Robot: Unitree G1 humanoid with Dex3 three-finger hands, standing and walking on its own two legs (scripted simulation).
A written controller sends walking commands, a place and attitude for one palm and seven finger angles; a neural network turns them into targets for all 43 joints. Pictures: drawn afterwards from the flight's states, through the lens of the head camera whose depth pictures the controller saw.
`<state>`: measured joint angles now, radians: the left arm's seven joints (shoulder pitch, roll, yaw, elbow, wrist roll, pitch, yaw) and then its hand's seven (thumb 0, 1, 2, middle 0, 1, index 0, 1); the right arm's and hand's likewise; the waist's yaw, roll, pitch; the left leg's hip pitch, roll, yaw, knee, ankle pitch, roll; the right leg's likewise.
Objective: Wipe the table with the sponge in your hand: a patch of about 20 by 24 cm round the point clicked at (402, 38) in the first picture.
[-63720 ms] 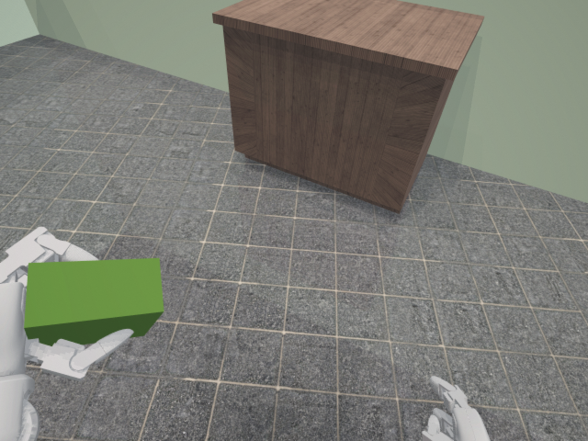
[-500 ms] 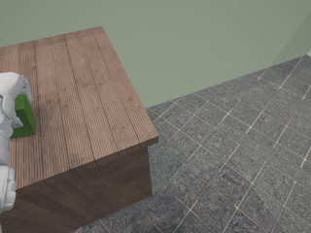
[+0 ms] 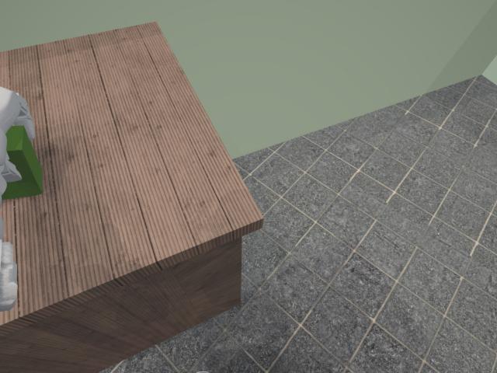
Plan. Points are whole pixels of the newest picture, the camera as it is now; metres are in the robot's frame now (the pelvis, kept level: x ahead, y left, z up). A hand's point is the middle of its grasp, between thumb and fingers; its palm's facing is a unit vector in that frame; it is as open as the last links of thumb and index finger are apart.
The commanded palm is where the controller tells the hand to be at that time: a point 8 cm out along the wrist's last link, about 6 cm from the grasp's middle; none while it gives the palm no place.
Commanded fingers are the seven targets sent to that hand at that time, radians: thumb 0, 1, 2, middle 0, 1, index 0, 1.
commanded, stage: slide across to the middle lane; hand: left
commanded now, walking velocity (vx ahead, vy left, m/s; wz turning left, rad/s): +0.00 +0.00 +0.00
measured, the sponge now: out of the picture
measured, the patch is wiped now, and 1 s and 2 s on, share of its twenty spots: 1.00 1.00 1.00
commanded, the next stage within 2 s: wipe back along the middle lane in 0.68 s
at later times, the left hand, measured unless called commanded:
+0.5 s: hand (41, 124) +0.47 +0.33 +0.12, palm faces -0.10 +0.05 -0.99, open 9.6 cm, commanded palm +0.47 +0.32 +0.17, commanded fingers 0.00 0.10 1.30 -1.20 -1.60 -1.20 -1.60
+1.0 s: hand (67, 123) +0.48 +0.29 +0.12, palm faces -0.10 +0.03 -0.99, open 9.6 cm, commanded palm +0.45 +0.28 +0.16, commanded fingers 0.00 0.10 1.30 -1.20 -1.60 -1.20 -1.60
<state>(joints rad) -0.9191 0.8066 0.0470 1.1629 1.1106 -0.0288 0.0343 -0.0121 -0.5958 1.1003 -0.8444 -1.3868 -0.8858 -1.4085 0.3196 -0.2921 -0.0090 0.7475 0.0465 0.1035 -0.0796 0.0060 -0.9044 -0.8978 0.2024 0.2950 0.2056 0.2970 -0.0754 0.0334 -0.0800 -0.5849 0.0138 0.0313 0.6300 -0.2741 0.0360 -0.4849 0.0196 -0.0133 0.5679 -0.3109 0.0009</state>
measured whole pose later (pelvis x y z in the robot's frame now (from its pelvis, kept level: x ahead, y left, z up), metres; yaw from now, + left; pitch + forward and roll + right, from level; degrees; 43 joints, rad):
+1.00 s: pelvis +0.03 -0.02 +0.01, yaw -1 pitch +11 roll -1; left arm -0.82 0.64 0.00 1.03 1.04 0.12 0.07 0.00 -0.52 1.06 -0.78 -1.42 -0.82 -1.44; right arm 0.30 -0.31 -0.03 0.77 0.04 0.14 -0.05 0.01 -0.91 -0.90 0.20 0.29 0.20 0.30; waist -0.08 0.06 -0.09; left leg -0.44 0.03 0.04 0.53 -0.27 0.01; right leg -0.35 0.04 0.00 0.48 -0.31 -0.03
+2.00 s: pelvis +0.01 -0.02 +0.01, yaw +0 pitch +3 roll +0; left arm -0.46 0.44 -0.17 0.50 0.98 0.40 0.05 -0.01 -0.48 1.05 -0.73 -1.46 -0.77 -1.49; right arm 0.13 -0.28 0.02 0.71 0.07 0.16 -0.06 0.01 -0.91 -0.90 0.20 0.29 0.20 0.30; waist 0.04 0.07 -0.08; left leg -0.29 0.00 0.04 0.49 -0.25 0.02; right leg -0.22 0.00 0.00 0.49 -0.32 -0.02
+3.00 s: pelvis +0.01 -0.03 +0.01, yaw +1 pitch -1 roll +1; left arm -0.32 0.33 -0.34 0.17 0.98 0.57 0.01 -0.01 -0.51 1.05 -0.77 -1.42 -0.81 -1.45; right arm 0.03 -0.27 0.04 0.72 0.05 0.14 -0.05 0.01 -0.91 -0.90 0.20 0.29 0.20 0.30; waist 0.09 0.10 -0.05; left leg -0.20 -0.01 0.02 0.46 -0.24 0.00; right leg -0.15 0.00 -0.02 0.50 -0.34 -0.03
